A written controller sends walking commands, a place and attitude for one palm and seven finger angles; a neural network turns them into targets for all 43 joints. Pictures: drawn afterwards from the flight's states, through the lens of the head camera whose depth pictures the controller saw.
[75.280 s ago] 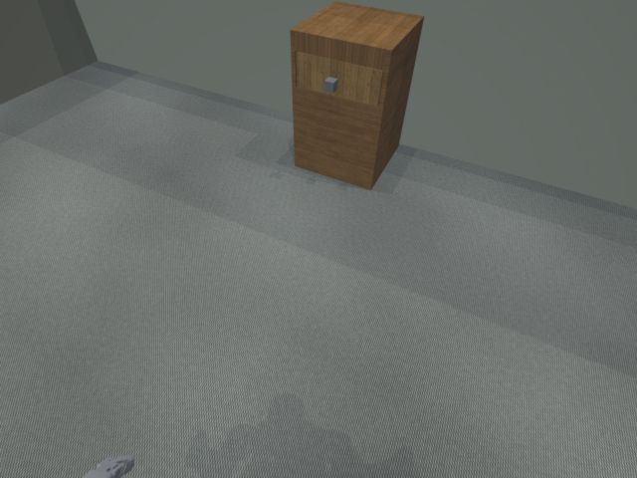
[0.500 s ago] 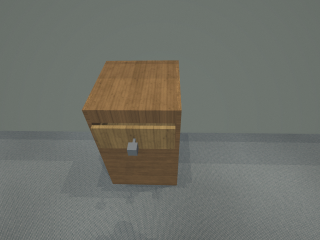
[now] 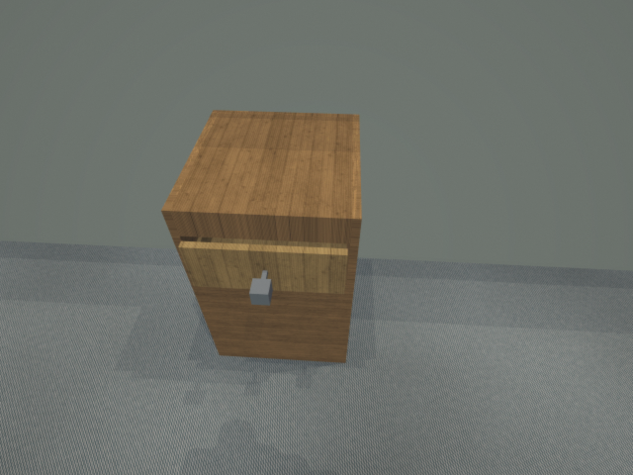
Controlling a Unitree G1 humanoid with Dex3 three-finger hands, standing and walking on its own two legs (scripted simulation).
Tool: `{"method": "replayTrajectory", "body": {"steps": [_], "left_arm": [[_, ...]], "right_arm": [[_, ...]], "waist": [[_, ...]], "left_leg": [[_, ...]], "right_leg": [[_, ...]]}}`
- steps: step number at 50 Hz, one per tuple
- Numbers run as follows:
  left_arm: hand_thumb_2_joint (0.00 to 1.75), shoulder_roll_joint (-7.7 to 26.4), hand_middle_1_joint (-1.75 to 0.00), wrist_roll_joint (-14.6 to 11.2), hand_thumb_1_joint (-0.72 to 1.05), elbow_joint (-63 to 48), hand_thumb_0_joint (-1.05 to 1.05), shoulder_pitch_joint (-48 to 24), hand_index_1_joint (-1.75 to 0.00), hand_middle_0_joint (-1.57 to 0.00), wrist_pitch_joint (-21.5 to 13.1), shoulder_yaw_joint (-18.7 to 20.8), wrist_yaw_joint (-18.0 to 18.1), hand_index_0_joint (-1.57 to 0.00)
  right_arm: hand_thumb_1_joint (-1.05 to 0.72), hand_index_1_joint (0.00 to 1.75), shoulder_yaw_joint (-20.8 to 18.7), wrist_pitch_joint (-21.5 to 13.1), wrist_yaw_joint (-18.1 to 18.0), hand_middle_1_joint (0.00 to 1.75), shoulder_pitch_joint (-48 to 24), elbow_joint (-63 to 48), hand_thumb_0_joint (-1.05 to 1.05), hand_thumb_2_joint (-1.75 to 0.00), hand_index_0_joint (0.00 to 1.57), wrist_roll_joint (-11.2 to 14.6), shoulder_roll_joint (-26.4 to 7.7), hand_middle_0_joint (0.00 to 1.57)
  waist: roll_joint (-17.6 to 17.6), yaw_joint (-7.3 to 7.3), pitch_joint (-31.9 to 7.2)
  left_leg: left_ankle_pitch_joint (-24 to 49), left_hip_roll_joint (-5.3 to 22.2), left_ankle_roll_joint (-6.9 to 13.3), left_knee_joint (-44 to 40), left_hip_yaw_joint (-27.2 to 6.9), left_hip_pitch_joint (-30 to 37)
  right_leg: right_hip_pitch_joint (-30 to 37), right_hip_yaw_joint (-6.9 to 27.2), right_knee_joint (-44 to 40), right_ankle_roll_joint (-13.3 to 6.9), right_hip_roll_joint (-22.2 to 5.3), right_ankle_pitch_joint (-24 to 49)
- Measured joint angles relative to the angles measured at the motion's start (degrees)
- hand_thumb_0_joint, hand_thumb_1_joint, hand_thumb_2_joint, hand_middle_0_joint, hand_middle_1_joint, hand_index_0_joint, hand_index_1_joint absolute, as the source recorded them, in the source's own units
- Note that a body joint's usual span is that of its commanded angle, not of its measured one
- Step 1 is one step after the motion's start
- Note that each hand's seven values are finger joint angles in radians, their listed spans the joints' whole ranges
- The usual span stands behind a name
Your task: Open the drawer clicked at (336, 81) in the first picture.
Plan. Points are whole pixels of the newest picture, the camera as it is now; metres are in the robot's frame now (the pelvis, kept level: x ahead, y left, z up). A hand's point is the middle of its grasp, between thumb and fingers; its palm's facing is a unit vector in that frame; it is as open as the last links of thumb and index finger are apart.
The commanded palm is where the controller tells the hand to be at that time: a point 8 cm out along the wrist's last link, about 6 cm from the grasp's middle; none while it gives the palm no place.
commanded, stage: look again from close up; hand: left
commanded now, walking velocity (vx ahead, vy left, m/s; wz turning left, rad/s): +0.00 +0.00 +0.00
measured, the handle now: (262, 284) +0.57 +0.16 -0.25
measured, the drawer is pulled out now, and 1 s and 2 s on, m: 0.03 0.03 0.03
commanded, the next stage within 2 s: raise the hand with hooked fingers in 0.36 s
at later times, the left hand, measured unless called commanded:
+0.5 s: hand out of the picture +0.02 +0.15 -0.17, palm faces +0.01 -0.98 -0.20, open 7.3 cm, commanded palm +0.12 +0.20 -0.06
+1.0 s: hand (180, 462) +0.16 +0.19 -0.08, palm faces -0.11 -0.19 -0.97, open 9.3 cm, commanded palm +0.18 +0.21 +0.00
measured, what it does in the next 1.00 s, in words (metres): stands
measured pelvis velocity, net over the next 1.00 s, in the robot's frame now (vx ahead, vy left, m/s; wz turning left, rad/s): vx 0.03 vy -0.03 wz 0.01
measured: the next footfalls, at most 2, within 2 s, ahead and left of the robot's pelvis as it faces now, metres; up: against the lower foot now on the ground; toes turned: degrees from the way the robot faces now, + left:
none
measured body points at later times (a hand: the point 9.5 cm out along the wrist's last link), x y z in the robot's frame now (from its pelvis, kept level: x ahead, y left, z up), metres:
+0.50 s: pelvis +0.03 -0.02 +0.00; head +0.03 -0.02 +0.45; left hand +0.02 +0.20 -0.15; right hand +0.02 -0.23 -0.16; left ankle -0.02 +0.10 -0.74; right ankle +0.08 -0.12 -0.74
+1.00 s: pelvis +0.03 -0.03 -0.03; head +0.07 -0.03 +0.42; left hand +0.16 +0.20 -0.02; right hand +0.31 -0.24 -0.08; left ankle -0.02 +0.09 -0.74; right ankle +0.08 -0.12 -0.74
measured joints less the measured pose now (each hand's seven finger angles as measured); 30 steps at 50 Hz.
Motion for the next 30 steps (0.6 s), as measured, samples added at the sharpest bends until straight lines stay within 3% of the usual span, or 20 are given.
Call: {"method": "replayTrajectory", "body": {"steps": [24,26,29,30], "left_arm": [[0.90,0.54,-0.30,-0.27,0.93,2.89,0.02,-2.16,-0.30,-0.20,-1.28,-0.49,0.89,-0.20],[0.90,2.71,-0.31,3.35,0.95,-15.34,0.04,3.27,-0.30,-0.20,4.91,-3.38,2.64,-0.20],[0.89,5.93,-0.32,5.60,0.94,-36.27,0.05,6.94,-0.32,-0.20,5.24,-4.64,8.15,-0.20],[0.89,6.69,-0.32,7.60,0.93,-41.27,0.05,6.58,-0.32,-0.20,5.42,-4.96,9.39,-0.20]], "right_arm": [[-0.91,0.30,0.33,-0.96,-0.62,0.30,-2.83,3.25,0.01,-0.90,0.20,0.48,0.38,0.19],[-0.91,0.30,1.41,-3.35,-1.79,0.30,-1.13,-1.63,0.01,-0.90,0.20,2.17,-0.29,0.19],[-0.92,0.30,0.33,-10.67,-4.27,0.30,0.15,-6.36,0.02,-0.90,0.20,4.20,-2.60,0.20],[-0.92,0.30,0.10,-12.18,-4.53,0.30,-0.29,-8.06,0.02,-0.90,0.20,4.41,-3.64,0.20]], "waist": [[0.13,0.40,1.03],[-0.21,1.67,1.96],[1.05,1.70,0.15],[1.67,1.39,-0.64]], "left_leg": [[-0.85,1.94,-1.74,-2.26,-1.67,3.65],[-1.44,1.76,-1.68,-1.61,-0.39,4.07],[-2.17,0.90,-1.51,-0.05,-0.34,2.70],[-2.44,0.63,-1.41,0.74,-0.49,1.80]], "right_leg": [[3.80,-1.88,-1.84,-1.36,1.73,-1.58],[2.90,-0.64,0.49,-1.51,1.74,-2.38],[0.83,-0.43,3.87,-1.43,0.82,-4.28],[-0.06,-0.52,4.78,-1.31,0.52,-4.76]]}}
